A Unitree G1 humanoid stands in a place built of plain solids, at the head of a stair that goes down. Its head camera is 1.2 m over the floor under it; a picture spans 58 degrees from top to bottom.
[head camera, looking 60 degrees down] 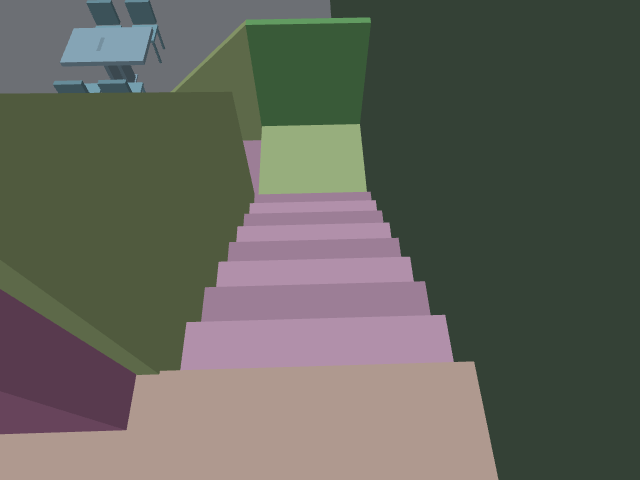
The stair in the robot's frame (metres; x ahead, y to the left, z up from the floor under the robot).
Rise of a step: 0.18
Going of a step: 0.20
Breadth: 0.86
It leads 2 degrees to the left of straight ahead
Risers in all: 9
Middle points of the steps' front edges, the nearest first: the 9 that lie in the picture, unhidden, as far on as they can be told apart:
0.29 0.01 0.00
0.50 0.01 -0.18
0.70 0.02 -0.35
0.90 0.02 -0.53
1.10 0.03 -0.70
1.30 0.04 -0.88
1.51 0.04 -1.05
1.71 0.05 -1.23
1.91 0.05 -1.41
